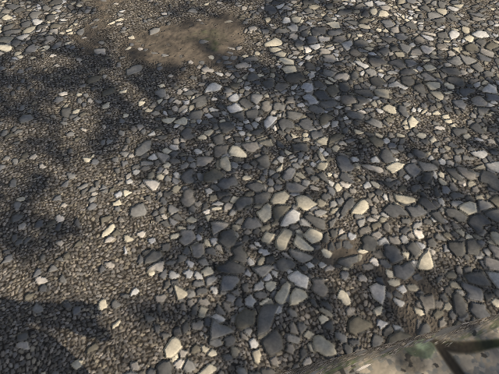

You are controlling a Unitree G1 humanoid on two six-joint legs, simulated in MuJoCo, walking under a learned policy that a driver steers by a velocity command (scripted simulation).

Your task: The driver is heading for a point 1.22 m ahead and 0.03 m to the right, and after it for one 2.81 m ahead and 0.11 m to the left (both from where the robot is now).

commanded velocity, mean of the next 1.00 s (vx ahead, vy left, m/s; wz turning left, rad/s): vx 0.50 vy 0.00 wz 0.00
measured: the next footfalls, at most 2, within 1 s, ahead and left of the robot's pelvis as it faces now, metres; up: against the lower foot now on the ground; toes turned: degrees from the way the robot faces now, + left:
left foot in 0.18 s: +0.29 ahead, +0.10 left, +0.00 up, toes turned +4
right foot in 0.74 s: +0.59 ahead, -0.07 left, +0.00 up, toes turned -5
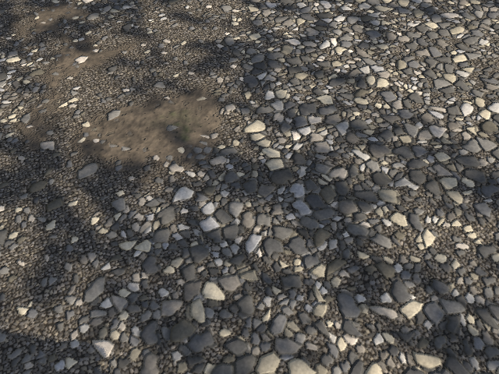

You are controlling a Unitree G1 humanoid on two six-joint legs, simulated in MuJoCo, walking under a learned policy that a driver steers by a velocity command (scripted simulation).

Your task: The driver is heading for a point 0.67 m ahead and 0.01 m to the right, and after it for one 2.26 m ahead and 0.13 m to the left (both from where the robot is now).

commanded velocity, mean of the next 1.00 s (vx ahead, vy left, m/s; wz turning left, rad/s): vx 0.50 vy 0.00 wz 0.00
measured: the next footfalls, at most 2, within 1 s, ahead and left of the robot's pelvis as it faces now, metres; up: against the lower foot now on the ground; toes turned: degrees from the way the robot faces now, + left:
left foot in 0.32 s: +0.34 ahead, +0.11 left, +0.00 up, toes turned +4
right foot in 0.88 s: +0.64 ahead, -0.06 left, +0.00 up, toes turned -4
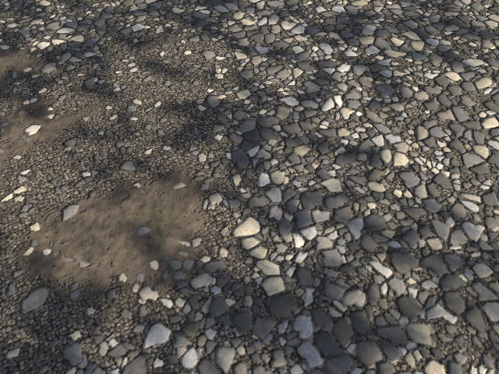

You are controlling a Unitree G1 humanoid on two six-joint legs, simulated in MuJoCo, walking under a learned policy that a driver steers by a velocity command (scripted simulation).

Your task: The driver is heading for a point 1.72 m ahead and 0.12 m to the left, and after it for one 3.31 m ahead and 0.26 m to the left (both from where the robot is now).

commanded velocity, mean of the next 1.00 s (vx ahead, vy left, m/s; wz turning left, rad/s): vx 0.50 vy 0.00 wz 0.00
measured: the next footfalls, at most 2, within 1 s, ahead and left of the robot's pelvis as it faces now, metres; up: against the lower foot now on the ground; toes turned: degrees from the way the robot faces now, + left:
left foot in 0.46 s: +0.41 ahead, +0.11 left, +0.00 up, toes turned +4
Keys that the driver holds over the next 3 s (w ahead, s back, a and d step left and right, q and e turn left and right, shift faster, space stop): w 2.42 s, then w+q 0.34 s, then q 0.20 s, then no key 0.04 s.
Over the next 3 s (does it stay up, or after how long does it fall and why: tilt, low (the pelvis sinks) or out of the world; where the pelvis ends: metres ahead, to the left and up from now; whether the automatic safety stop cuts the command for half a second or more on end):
stays up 1.58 0.07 0.01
